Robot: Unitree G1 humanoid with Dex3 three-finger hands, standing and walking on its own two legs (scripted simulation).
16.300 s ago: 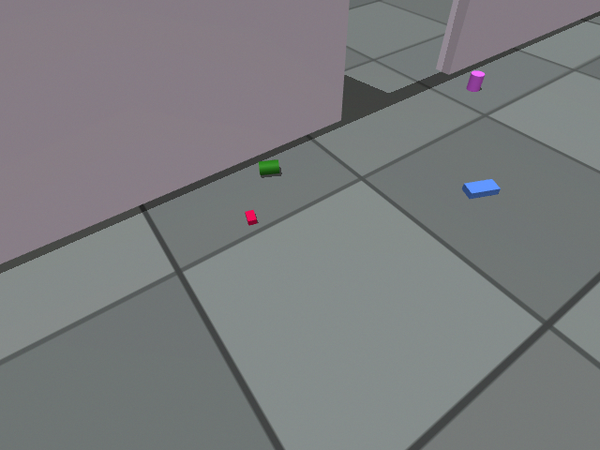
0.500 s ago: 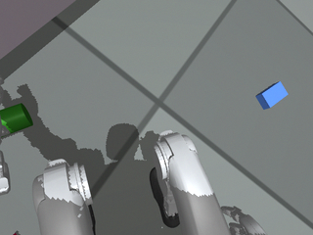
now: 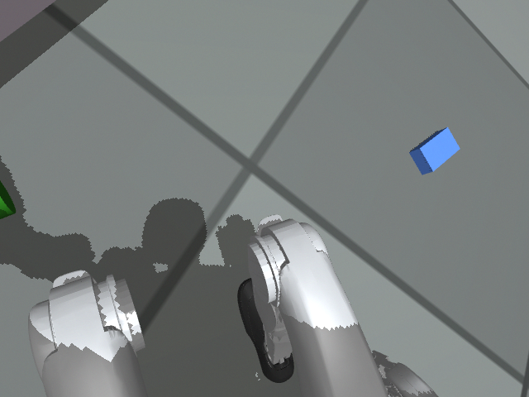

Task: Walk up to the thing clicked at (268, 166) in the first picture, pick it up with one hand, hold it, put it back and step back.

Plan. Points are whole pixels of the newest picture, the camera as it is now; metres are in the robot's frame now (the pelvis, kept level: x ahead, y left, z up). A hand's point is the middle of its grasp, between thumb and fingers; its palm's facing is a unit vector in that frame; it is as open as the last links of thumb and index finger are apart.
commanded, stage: rest palm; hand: left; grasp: from above
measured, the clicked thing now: out of the picture +0.43 +0.33 -0.27
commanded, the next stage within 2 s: close in 0.46 s
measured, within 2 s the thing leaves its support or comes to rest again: neither
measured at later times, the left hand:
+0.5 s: hand out of the picture +0.43 +0.33 -0.24, palm faces -0.43 -0.19 -0.88, open 14.2 cm
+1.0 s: hand out of the picture +0.43 +0.33 -0.26, palm faces -0.41 -0.18 -0.89, open 12.5 cm
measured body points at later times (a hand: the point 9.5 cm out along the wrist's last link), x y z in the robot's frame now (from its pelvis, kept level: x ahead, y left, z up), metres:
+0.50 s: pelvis +0.00 +0.00 -0.01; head +0.26 +0.12 +0.34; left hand +0.45 +0.34 -0.19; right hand +0.03 -0.26 -0.07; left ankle +0.06 +0.13 -0.27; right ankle +0.11 -0.14 -0.27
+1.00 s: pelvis +0.00 +0.01 -0.01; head +0.27 +0.13 +0.33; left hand +0.44 +0.33 -0.21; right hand +0.05 -0.25 -0.06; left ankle +0.06 +0.13 -0.27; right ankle +0.11 -0.14 -0.27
